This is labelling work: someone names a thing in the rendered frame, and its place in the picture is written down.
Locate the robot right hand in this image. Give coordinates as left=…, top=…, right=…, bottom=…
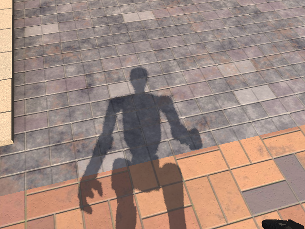
left=262, top=219, right=304, bottom=229

